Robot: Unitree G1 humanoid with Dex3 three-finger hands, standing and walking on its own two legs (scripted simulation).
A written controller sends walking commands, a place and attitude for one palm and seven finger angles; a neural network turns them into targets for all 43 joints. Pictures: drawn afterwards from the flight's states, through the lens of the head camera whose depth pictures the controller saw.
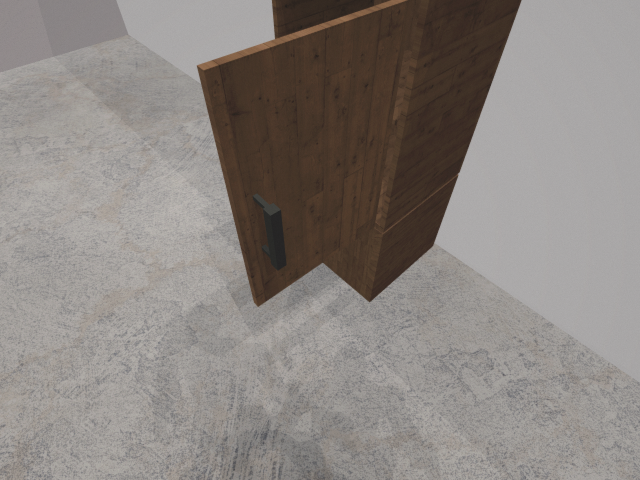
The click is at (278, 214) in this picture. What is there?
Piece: cupboard door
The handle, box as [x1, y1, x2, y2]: [253, 194, 286, 270]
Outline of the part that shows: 255,194 253,195 253,199 263,209 268,245 263,245 262,249 270,257 271,263 277,270 286,264 280,209 273,203 269,205 260,196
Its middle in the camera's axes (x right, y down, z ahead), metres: -0.10 -0.01 +0.74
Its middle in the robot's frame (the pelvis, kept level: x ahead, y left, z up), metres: +0.55 +0.13 -0.09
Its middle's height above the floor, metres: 0.70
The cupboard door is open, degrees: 87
